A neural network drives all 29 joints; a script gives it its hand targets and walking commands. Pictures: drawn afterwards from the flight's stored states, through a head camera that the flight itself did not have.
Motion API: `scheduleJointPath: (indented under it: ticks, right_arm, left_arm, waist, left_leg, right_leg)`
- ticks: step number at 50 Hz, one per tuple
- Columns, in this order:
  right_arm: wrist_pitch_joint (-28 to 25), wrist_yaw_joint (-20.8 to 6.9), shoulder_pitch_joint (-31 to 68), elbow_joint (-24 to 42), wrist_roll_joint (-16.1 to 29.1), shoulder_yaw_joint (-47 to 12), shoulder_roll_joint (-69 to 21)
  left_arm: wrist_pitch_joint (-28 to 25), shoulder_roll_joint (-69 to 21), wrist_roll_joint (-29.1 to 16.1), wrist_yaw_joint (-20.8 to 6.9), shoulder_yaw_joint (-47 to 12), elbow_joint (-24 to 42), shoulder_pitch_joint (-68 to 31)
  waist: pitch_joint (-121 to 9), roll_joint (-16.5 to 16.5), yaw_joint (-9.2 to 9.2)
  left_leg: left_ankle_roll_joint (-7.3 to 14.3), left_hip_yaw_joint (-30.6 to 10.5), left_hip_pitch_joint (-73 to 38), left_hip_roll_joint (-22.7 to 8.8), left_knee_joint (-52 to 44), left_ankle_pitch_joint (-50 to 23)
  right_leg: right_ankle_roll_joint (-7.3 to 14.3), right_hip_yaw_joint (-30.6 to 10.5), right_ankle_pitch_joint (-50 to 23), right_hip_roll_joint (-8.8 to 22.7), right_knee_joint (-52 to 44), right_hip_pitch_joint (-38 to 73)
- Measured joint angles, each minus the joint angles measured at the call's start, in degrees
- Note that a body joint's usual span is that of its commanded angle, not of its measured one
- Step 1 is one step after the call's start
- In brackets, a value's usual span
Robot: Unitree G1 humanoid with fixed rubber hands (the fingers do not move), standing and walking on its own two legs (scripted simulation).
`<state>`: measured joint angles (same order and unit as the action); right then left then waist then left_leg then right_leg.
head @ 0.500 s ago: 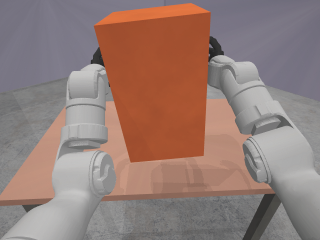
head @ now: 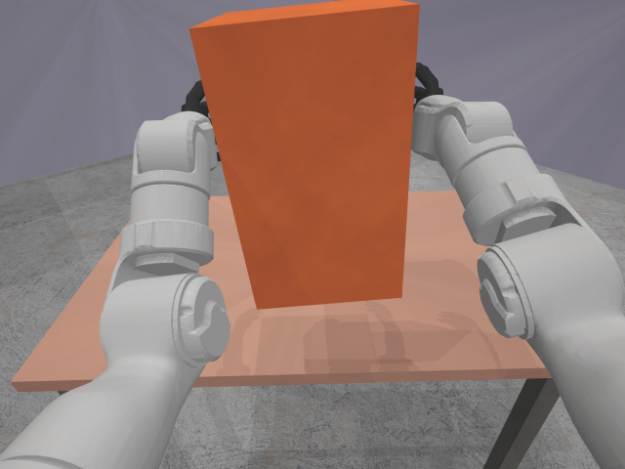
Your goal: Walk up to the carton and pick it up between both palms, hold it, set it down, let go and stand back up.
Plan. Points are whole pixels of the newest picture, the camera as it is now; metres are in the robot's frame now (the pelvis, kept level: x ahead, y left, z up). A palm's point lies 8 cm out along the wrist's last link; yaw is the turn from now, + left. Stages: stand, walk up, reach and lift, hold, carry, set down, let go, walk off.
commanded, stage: hold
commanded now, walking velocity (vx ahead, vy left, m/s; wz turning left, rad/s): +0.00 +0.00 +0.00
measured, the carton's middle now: (316, 158) +0.35 +0.00 +0.31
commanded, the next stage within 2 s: none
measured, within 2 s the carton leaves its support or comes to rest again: neither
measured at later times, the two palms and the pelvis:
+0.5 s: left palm (195, 138) +0.38 +0.14 +0.33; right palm (421, 122) +0.38 -0.13 +0.34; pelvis +0.01 +0.00 +0.00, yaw +1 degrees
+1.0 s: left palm (195, 133) +0.38 +0.14 +0.33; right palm (424, 120) +0.38 -0.13 +0.34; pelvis +0.00 +0.00 +0.00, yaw +1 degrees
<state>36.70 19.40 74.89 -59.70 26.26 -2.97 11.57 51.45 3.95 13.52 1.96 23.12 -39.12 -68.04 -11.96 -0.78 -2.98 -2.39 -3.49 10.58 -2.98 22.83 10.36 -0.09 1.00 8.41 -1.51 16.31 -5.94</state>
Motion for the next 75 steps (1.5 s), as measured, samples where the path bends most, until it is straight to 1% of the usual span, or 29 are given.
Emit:
scheduleJointPath:
  ticks: [5, 14, 22, 28, 35, 48, 56, 67, 70, 75]
  right_arm:
    - [0.19, 0.72, -0.88, 2.10, 0.24, -0.59, -0.27]
    - [1.28, 1.76, -2.54, 5.11, 0.86, -0.91, -0.46]
    - [1.88, 1.85, -3.27, 6.40, 1.43, -1.12, -0.27]
    - [1.97, 1.62, -3.22, 6.26, 1.66, -1.03, -0.09]
    - [1.92, 1.28, -2.62, 5.24, 1.47, -0.81, -0.01]
    - [1.89, 1.15, -1.72, 3.92, 0.56, -0.35, -0.25]
    - [1.99, 1.36, -1.93, 4.30, 0.57, -0.35, -0.36]
    - [2.10, 1.48, -2.15, 4.66, 1.08, -0.69, -0.13]
    - [2.56, 1.70, -3.06, 6.85, 2.62, -2.41, 0.51]
    - [3.48, 1.56, -2.39, 5.20, 2.71, -1.92, 0.54]
  left_arm:
    - [-0.30, 0.39, -0.88, 0.07, -0.18, 1.15, 0.57]
    - [0.21, 0.42, -1.53, 0.03, -0.57, 3.04, 1.75]
    - [1.35, -0.15, -1.03, -0.11, -0.98, 5.45, 2.93]
    - [1.75, -0.59, -0.55, -0.13, -1.09, 6.38, 3.37]
    - [1.61, -0.73, -0.31, -0.05, -0.85, 5.87, 3.08]
    - [0.68, -0.06, -0.55, 0.00, 0.01, 2.93, 1.28]
    - [0.43, 0.26, -0.81, -0.09, -0.12, 2.52, 1.14]
    - [0.69, 0.05, -0.85, -0.04, -0.98, 3.66, 1.91]
    - [1.14, 0.44, -2.98, 1.00, -2.76, 5.97, 3.00]
    - [1.72, 0.44, -2.68, 1.25, -1.99, 3.70, 1.65]
  waist:
    - [0.01, -0.40, -0.14]
    - [0.13, -0.16, -0.73]
    - [0.51, 0.22, -1.24]
    - [0.58, 0.23, -1.25]
    - [0.31, 0.06, -0.94]
    - [-0.21, -0.14, -0.59]
    - [-0.23, -0.03, -0.83]
    - [-0.29, 0.10, -1.08]
    - [-0.76, 0.01, -1.64]
    - [-1.14, 0.48, -1.89]
  left_leg:
    - [-0.12, -0.54, 0.63, -0.02, 0.01, -0.12]
    - [-0.19, -1.29, 0.21, 0.14, 0.25, 0.33]
    - [0.00, -1.26, -0.67, 0.35, 0.62, 0.91]
    - [0.14, -0.96, -0.90, 0.43, 0.72, 1.05]
    - [0.13, -0.77, -0.67, 0.38, 0.56, 0.86]
    - [-0.15, -1.46, -0.05, 0.32, 0.15, 0.32]
    - [-0.12, -1.82, 0.07, 0.46, 0.25, 0.36]
    - [0.10, -1.67, 0.32, 0.64, 0.65, 0.63]
    - [0.10, -1.96, 0.74, 0.59, 1.33, 0.97]
    - [0.18, -1.67, 0.05, 0.57, 1.15, 1.15]
  right_leg:
    - [0.06, 0.26, -0.08, -0.16, -0.14, -0.40]
    - [0.11, 0.55, 0.32, -0.23, -0.43, 0.51]
    - [-0.09, 0.17, 0.66, -0.13, -0.48, 1.55]
    - [-0.22, -0.38, 0.70, -0.12, -0.34, 1.63]
    - [-0.17, -0.86, 0.60, -0.24, -0.12, 1.12]
    - [0.13, -0.71, 0.40, -0.53, -0.22, 0.53]
    - [0.09, -0.65, 0.37, -0.52, -0.45, 0.68]
    - [-0.13, -1.17, 0.38, -0.48, -0.45, 0.54]
    - [-0.19, -1.00, 0.46, -0.61, -0.43, 0.52]
    - [-0.20, -1.44, 0.59, -0.64, -0.43, 0.99]
